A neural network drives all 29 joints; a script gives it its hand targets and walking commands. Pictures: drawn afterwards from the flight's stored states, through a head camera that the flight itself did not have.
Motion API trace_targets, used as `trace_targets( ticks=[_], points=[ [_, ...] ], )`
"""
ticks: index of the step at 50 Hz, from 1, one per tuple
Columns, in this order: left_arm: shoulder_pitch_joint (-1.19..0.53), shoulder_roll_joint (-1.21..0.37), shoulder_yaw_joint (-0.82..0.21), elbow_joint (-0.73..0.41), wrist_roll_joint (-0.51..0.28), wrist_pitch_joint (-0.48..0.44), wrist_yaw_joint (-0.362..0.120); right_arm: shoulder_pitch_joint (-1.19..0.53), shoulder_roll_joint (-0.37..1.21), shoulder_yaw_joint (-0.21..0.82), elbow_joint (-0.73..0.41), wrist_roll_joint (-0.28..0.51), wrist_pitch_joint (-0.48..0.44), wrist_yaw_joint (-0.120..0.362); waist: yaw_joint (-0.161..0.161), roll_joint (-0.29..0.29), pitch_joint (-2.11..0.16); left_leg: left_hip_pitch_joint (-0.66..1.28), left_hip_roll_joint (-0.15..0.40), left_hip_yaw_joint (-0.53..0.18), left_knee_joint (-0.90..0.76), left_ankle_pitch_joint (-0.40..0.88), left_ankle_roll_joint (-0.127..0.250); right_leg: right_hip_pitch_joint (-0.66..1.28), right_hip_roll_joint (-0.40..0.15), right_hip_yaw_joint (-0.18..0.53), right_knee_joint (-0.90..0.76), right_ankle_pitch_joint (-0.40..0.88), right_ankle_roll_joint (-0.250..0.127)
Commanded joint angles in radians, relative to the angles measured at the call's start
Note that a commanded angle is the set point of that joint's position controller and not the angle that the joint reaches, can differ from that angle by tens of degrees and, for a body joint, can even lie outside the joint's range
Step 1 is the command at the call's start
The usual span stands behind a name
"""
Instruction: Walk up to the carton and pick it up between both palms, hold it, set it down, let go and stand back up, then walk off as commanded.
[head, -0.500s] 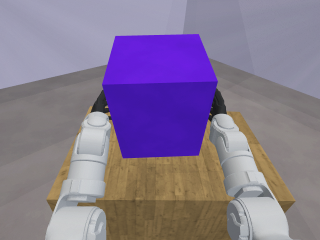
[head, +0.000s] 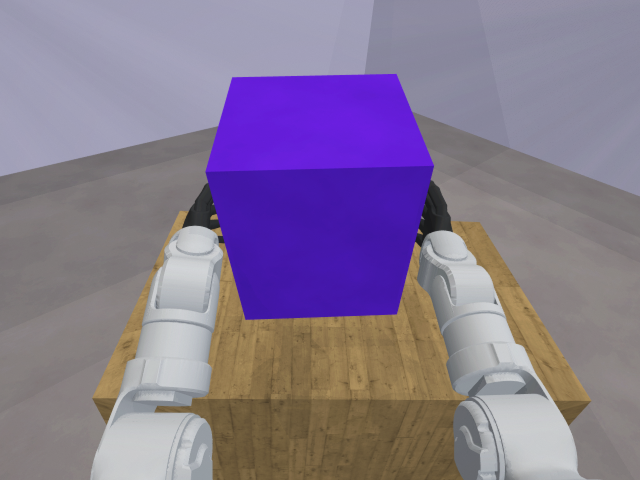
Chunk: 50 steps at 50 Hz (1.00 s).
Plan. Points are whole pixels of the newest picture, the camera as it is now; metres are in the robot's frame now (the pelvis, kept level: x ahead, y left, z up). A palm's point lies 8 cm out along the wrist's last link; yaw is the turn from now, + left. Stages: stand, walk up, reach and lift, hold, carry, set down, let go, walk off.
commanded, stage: hold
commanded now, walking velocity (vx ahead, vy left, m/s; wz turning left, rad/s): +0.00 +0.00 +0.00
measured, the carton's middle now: (318, 201) +0.42 +0.00 +0.21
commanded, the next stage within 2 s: none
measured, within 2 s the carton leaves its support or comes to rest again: neither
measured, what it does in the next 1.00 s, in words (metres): stands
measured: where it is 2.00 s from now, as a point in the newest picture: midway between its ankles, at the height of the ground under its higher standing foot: outside the picture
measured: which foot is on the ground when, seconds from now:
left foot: down 0.00-1.00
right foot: down 0.00-1.00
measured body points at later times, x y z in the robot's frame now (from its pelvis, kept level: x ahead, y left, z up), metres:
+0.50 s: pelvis +0.00 +0.00 +0.00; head -0.06 +0.02 +0.45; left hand +0.38 +0.15 +0.19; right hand +0.39 -0.15 +0.19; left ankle +0.05 +0.13 -0.74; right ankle +0.04 -0.11 -0.74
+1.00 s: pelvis +0.00 +0.00 +0.00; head -0.06 +0.02 +0.44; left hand +0.38 +0.15 +0.19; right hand +0.39 -0.15 +0.19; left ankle +0.05 +0.13 -0.74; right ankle +0.04 -0.11 -0.74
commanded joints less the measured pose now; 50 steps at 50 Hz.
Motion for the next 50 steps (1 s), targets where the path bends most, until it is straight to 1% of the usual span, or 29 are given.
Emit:
trace_targets(
  ticks=[1,2,4,5,6,7,9,11,14,16,17,20,21,22,24,27,29,30,35,36,37,38,40,41,42,43,46,48,50],
  points=[
    [-0.931,-0.634,-0.385,-0.336,-0.226,-0.159,-0.156,-0.933,0.717,0.439,-0.363,0.205,-0.129,0.129,-0.046,0.018,-0.535,0.057,-0.097,0.038,-0.150,0.131,0.032,0.224,0.006,-0.014,-0.087,0.087,0.073],
    [-0.902,-0.637,-0.364,-0.316,-0.208,-0.158,-0.153,-0.932,0.722,0.448,-0.388,0.204,-0.129,0.127,-0.031,0.007,-0.550,0.092,-0.098,0.038,-0.144,0.156,0.034,0.207,0.009,-0.016,-0.085,0.108,0.076],
    [-0.860,-0.631,-0.372,-0.289,-0.191,-0.136,-0.164,-0.872,0.667,0.407,-0.319,0.193,-0.115,0.126,-0.071,0.039,-0.479,0.107,-0.091,0.027,-0.152,0.161,0.021,0.168,0.017,-0.023,-0.094,0.088,0.066],
    [-0.846,-0.626,-0.353,-0.306,-0.184,-0.134,-0.166,-0.874,0.670,0.411,-0.327,0.208,-0.114,0.127,-0.045,0.023,-0.472,0.108,-0.088,0.024,-0.145,0.182,0.025,0.174,0.016,-0.023,-0.089,0.099,0.065],
    [-0.881,-0.613,-0.378,-0.297,-0.197,-0.143,-0.168,-0.872,0.693,0.415,-0.318,0.189,-0.116,0.127,-0.068,0.015,-0.491,0.102,-0.092,0.033,-0.146,0.140,0.028,0.172,0.008,-0.016,-0.094,0.082,0.068],
    [-0.864,-0.604,-0.342,-0.336,-0.193,-0.153,-0.170,-0.865,0.708,0.444,-0.366,0.212,-0.125,0.127,-0.031,-0.007,-0.510,0.096,-0.096,0.038,-0.144,0.185,0.036,0.218,0.007,-0.013,-0.086,0.137,0.077],
    [-0.853,-0.598,-0.339,-0.269,-0.200,-0.141,-0.170,-0.904,0.696,0.434,-0.357,0.191,-0.112,0.122,-0.050,-0.030,-0.461,0.063,-0.102,0.036,-0.159,0.125,0.047,0.194,0.006,-0.002,-0.101,0.100,0.087],
    [-0.805,-0.597,-0.347,-0.310,-0.203,-0.138,-0.172,-0.853,0.688,0.433,-0.375,0.202,-0.115,0.116,-0.051,-0.014,-0.495,0.091,-0.104,0.045,-0.143,0.165,0.040,0.221,0.009,-0.007,-0.100,0.141,0.080],
    [-0.883,-0.594,-0.317,-0.235,-0.177,-0.131,-0.172,-0.892,0.670,0.393,-0.277,0.178,-0.105,0.131,-0.039,-0.012,-0.372,0.039,-0.094,0.032,-0.184,0.028,0.042,0.152,0.006,-0.022,-0.110,-0.045,0.068],
    [-0.926,-0.593,-0.336,-0.341,-0.192,-0.155,-0.165,-0.895,0.732,0.426,-0.349,0.188,-0.118,0.137,-0.013,-0.011,-0.513,0.057,-0.099,0.051,-0.161,0.090,0.050,0.203,-0.003,-0.007,-0.089,0.045,0.082],
    [-0.887,-0.601,-0.325,-0.259,-0.177,-0.141,-0.167,-0.913,0.693,0.405,-0.338,0.186,-0.117,0.133,-0.036,-0.001,-0.458,0.057,-0.096,0.043,-0.166,0.078,0.048,0.174,-0.001,-0.013,-0.100,0.038,0.077],
    [-0.897,-0.597,-0.327,-0.312,-0.178,-0.144,-0.175,-0.883,0.697,0.407,-0.315,0.190,-0.115,0.130,-0.040,0.007,-0.505,0.075,-0.102,0.049,-0.156,0.105,0.041,0.206,0.000,-0.011,-0.098,0.068,0.077],
    [-0.869,-0.591,-0.319,-0.260,-0.172,-0.136,-0.171,-0.863,0.677,0.388,-0.277,0.177,-0.105,0.131,-0.059,0.013,-0.432,0.066,-0.097,0.035,-0.172,0.075,0.038,0.172,0.006,-0.018,-0.106,0.018,0.066],
    [-0.876,-0.613,-0.324,-0.268,-0.172,-0.135,-0.172,-0.899,0.706,0.407,-0.309,0.193,-0.121,0.131,-0.034,0.011,-0.456,0.067,-0.095,0.046,-0.167,0.090,0.044,0.168,0.001,-0.010,-0.098,0.027,0.072],
    [-0.869,-0.604,-0.335,-0.264,-0.188,-0.141,-0.167,-0.900,0.701,0.408,-0.329,0.190,-0.120,0.131,-0.045,0.001,-0.467,0.074,-0.098,0.043,-0.160,0.110,0.040,0.185,0.002,-0.011,-0.103,0.062,0.070],
    [-0.879,-0.640,-0.393,-0.371,-0.223,-0.151,-0.159,-0.898,0.707,0.443,-0.400,0.218,-0.130,0.128,-0.056,0.021,-0.581,0.146,-0.087,0.030,-0.124,0.218,0.019,0.205,0.028,-0.026,-0.078,0.148,0.065],
    [-0.838,-0.627,-0.367,-0.289,-0.200,-0.137,-0.160,-0.886,0.681,0.439,-0.357,0.205,-0.118,0.124,-0.051,0.015,-0.482,0.099,-0.094,0.030,-0.143,0.159,0.028,0.183,0.013,-0.018,-0.102,0.087,0.071],
    [-0.805,-0.595,-0.327,-0.292,-0.178,-0.131,-0.171,-0.860,0.688,0.432,-0.348,0.197,-0.110,0.119,-0.042,-0.038,-0.459,0.085,-0.101,0.044,-0.149,0.172,0.043,0.229,0.008,-0.010,-0.099,0.144,0.086],
    [-0.875,-0.587,-0.325,-0.290,-0.185,-0.136,-0.182,-0.887,0.681,0.428,-0.335,0.195,-0.108,0.127,-0.040,-0.013,-0.468,0.072,-0.097,0.041,-0.168,0.104,0.048,0.198,0.003,-0.016,-0.103,0.051,0.079],
    [-0.836,-0.586,-0.327,-0.237,-0.171,-0.131,-0.183,-0.895,0.676,0.428,-0.349,0.185,-0.114,0.122,-0.042,-0.015,-0.460,0.064,-0.098,0.044,-0.170,0.101,0.045,0.205,0.004,-0.018,-0.105,0.069,0.076],
    [-0.833,-0.578,-0.320,-0.295,-0.191,-0.140,-0.186,-0.847,0.692,0.431,-0.357,0.194,-0.110,0.120,-0.055,-0.029,-0.482,0.079,-0.105,0.053,-0.159,0.128,0.047,0.233,0.000,-0.010,-0.101,0.124,0.088],
    [-0.821,-0.575,-0.317,-0.278,-0.167,-0.137,-0.191,-0.853,0.688,0.432,-0.312,0.192,-0.101,0.117,-0.039,-0.040,-0.445,0.071,-0.099,0.043,-0.162,0.148,0.042,0.216,0.008,-0.011,-0.097,0.127,0.086],
    [-0.839,-0.586,-0.343,-0.320,-0.184,-0.141,-0.189,-0.825,0.701,0.446,-0.356,0.206,-0.107,0.114,-0.061,-0.003,-0.485,0.082,-0.099,0.046,-0.151,0.169,0.034,0.240,0.005,-0.011,-0.087,0.177,0.081],
    [-0.834,-0.615,-0.357,-0.328,-0.196,-0.145,-0.182,-0.880,0.706,0.471,-0.398,0.211,-0.120,0.114,-0.042,-0.007,-0.527,0.094,-0.103,0.045,-0.137,0.202,0.029,0.257,0.014,-0.013,-0.093,0.160,0.077],
    [-0.841,-0.599,-0.364,-0.380,-0.197,-0.143,-0.175,-0.799,0.694,0.451,-0.356,0.219,-0.102,0.115,-0.054,0.021,-0.514,0.107,-0.102,0.041,-0.132,0.209,0.021,0.247,0.016,-0.014,-0.083,0.175,0.077],
    [-0.845,-0.600,-0.361,-0.368,-0.199,-0.141,-0.176,-0.847,0.697,0.472,-0.391,0.223,-0.109,0.114,-0.040,0.002,-0.547,0.106,-0.101,0.041,-0.133,0.216,0.030,0.247,0.014,-0.013,-0.081,0.178,0.080],
    [-0.836,-0.597,-0.348,-0.309,-0.174,-0.130,-0.185,-0.825,0.672,0.415,-0.314,0.205,-0.104,0.120,-0.063,0.034,-0.455,0.085,-0.092,0.037,-0.154,0.148,0.023,0.222,0.012,-0.019,-0.094,0.095,0.072],
    [-0.891,-0.588,-0.321,-0.289,-0.160,-0.137,-0.183,-0.838,0.678,0.389,-0.264,0.180,-0.101,0.133,-0.043,0.008,-0.425,0.061,-0.086,0.037,-0.170,0.085,0.034,0.179,0.005,-0.015,-0.100,0.024,0.064],
    [-0.806,-0.581,-0.290,-0.198,-0.137,-0.115,-0.201,-0.832,0.642,0.361,-0.250,0.175,-0.098,0.127,-0.048,0.000,-0.358,0.036,-0.096,0.042,-0.177,0.055,0.042,0.176,-0.002,-0.009,-0.116,0.007,0.071]
  ],
)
